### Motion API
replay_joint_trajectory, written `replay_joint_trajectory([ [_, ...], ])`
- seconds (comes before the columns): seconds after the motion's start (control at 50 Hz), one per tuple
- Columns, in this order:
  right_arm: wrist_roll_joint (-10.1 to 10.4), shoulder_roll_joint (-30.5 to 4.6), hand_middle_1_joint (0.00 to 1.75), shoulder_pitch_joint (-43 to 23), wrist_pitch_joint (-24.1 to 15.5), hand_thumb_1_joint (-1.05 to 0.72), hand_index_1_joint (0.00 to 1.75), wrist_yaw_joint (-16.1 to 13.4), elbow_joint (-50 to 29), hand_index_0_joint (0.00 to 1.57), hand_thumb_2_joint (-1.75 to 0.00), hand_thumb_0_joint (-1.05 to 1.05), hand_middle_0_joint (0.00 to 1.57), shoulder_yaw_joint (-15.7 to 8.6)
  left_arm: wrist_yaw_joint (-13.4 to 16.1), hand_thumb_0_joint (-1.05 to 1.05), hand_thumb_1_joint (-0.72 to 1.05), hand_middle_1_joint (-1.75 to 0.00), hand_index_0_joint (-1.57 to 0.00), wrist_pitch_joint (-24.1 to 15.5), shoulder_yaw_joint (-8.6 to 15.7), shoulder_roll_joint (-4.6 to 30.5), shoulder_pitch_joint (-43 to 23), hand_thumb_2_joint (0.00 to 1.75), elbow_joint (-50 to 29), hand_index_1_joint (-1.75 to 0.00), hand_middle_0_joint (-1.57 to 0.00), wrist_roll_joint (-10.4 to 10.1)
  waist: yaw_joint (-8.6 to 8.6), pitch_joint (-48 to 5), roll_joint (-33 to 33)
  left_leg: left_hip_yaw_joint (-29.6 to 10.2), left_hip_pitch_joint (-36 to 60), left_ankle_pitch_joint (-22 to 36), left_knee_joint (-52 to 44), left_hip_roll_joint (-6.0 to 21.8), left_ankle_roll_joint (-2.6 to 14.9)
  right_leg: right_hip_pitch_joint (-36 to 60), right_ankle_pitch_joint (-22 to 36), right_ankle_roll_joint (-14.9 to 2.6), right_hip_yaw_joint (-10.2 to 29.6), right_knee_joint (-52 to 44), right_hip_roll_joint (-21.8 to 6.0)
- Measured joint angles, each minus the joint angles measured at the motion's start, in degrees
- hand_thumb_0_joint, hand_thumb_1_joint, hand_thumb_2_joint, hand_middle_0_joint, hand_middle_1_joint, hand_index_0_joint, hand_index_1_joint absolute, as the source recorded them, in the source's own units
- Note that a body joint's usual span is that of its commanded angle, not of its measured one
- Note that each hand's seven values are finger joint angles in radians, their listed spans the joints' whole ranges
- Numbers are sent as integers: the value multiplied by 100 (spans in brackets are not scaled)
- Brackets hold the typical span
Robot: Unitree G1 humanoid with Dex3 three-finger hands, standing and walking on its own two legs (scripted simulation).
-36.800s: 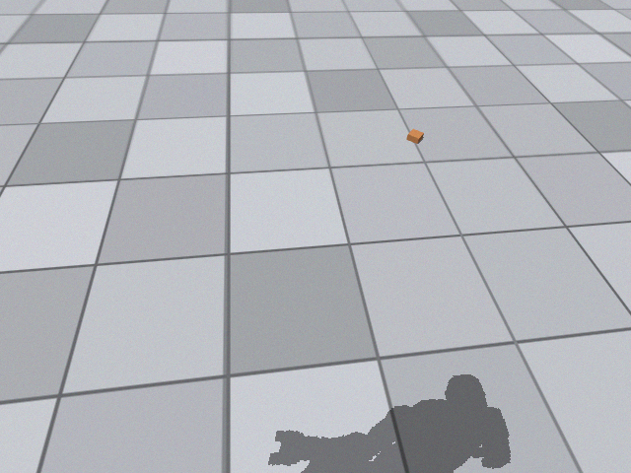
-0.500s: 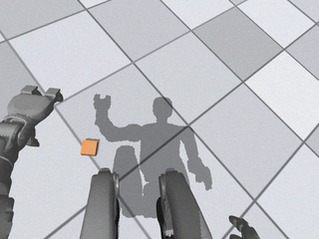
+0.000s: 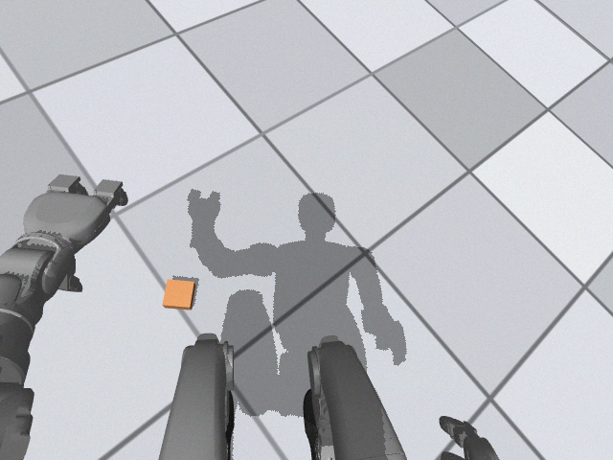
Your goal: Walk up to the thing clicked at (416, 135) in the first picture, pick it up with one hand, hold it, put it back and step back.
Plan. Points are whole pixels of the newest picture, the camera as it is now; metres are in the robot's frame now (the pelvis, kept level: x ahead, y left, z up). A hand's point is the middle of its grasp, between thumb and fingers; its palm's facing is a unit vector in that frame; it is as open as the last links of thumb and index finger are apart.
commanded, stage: go down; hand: left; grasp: from above
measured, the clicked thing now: (179, 294) +0.43 +0.22 -0.55
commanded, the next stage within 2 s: withdraw in 0.48 s
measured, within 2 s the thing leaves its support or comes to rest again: neither
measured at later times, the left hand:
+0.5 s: hand (71, 247) +0.39 +0.28 -0.08, palm faces -0.45 +0.05 -0.89, open 14.0 cm
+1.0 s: hand (125, 269) +0.40 +0.26 -0.22, palm faces -0.43 -0.01 -0.90, open 14.0 cm
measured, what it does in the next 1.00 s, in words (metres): lowers itself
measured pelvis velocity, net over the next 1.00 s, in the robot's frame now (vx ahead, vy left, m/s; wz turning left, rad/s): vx -0.01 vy -0.01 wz -0.03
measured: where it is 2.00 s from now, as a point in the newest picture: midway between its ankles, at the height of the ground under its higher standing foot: (271, 452)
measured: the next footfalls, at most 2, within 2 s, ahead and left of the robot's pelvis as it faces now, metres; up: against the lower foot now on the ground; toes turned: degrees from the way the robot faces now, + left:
none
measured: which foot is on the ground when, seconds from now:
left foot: down 0.00-1.00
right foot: down 0.00-1.00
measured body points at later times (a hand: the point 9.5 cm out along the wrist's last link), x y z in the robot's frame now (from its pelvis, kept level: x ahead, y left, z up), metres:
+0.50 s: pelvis +0.01 +0.00 +0.02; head +0.15 +0.04 +0.44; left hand +0.41 +0.28 -0.03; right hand +0.09 -0.27 -0.10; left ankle +0.08 +0.10 -0.53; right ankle +0.06 -0.14 -0.53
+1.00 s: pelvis -0.01 -0.01 -0.06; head +0.19 +0.04 +0.34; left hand +0.42 +0.25 -0.17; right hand +0.09 -0.29 -0.18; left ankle +0.08 +0.10 -0.53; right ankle +0.06 -0.14 -0.53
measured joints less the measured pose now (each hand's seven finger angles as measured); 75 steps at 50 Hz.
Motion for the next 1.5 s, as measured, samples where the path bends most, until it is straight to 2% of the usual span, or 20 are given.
replay_joint_trajectory([
  [0.16, 13, 11, 30, 20, 26, -93, 30, -6, -2, 20, -90, 0, 20, 9, 2, 0, -49, -95, -10, 52, -41, -25, 31, 98, 40, -95, -10, -12, -1, 15, -4, 1, 180, 26, -142, 2, 3, 183, 37, 3, 3, -155, -1],
  [0.4, 26, -8, 30, 70, 33, -93, 30, -26, -27, 20, -90, 1, 20, 14, -16, 0, -48, -91, -12, -9, 35, -2, 176, 97, 2, -92, -13, -24, -17, 20, 0, 16, 351, 44, -304, 13, -6, 337, 64, -8, 19, -308, 5],
  [0.68, -10, -33, 30, 33, 10, -92, 30, 9, -35, 20, -90, 1, 20, -7, 151, 0, -49, -93, -11, -43, 46, -18, 153, 98, 110, -95, -13, 11, -1, 22, -10, 13, 293, 5, -281, 4, -23, 271, 13, -25, 16, -264, -3],
  [0.76, -51, -55, 30, 5, -34, -92, 30, 44, -2, 20, -90, 0, 20, 8, 392, 0, -51, -97, -10, 61, -37, -117, 5, 100, 436, -98, -11, 31, 0, -30, -24, 13, 131, -31, -167, 3, -25, 106, -30, -29, 16, -141, -1],
  [0.86, -180, -96, 30, -88, -220, -91, 30, 114, 67, 20, -90, 0, 20, 58, 917, 0, -52, -100, -9, 263, -102, -291, -400, 101, 1292, -101, -10, 160, -62, -157, -46, -11, -420, -94, 214, 7, -32, -442, -106, -36, -9, 251, 16],
  [0.96, -353, -105, 30, -253, -459, -91, 30, 207, 140, 20, -90, 0, 20, 106, 1516, 0, -52, -101, -9, 529, 23, -383, -937, 100, 2193, -101, -9, 322, -221, -205, -93, -45, -1308, -150, 854, 4, -55, -1328, -194, -46, -44, 921, 34],
  [1.06, -474, -64, 30, -402, -628, -91, 30, 304, 233, 20, -89, 0, 20, 153, 1927, 0, -50, -101, -12, 847, 232, -405, -1340, 98, 2569, -101, -11, 268, -396, -38, -127, -80, -2175, -178, 1583, -7, -88, -2196, -264, -40, -77, 1691, 50],
  [1.18, -579, 80, 30, -469, -668, -91, 30, 392, 361, 20, -90, 0, 20, 222, 1970, 0, -46, -98, -16, 977, 435, -339, -1554, 95, 2749, -98, -16, 197, -537, 234, -117, -134, -2998, -194, 2391, 0, -126, -3028, -310, -45, -128, 2534, 91],
  [1.32, -728, 223, 30, -417, -716, -92, 30, 504, 482, 20, -89, 0, 20, 353, 1797, 0, -40, -93, -22, 634, 550, -100, -1606, 90, 2847, -93, -21, 264, -598, 510, -168, -201, -3673, -243, 3190, 11, -176, -3723, -370, -60, -188, 3358, 141],
  [1.4, -811, 234, 30, -412, -743, -92, 30, 551, 532, 20, -89, 0, 20, 422, 1931, 0, -38, -92, -24, 460, 706, 40, -1637, 88, 2877, -91, -22, 332, -612, 616, -222, -244, -3932, -308, 3558, 16, -208, -3987, -431, -70, -225, 3724, 166],
  [1.5, -932, 143, 30, -484, -836, -92, 30, 645, 532, 20, -89, 0, 20, 539, 2129, 0, -37, -89, -24, 428, 703, 292, -1921, 88, 3403, -88, -23, 412, -696, 749, -306, -322, -4142, -408, 3939, 23, -243, -4198, -509, -86, -294, 4079, 198],
])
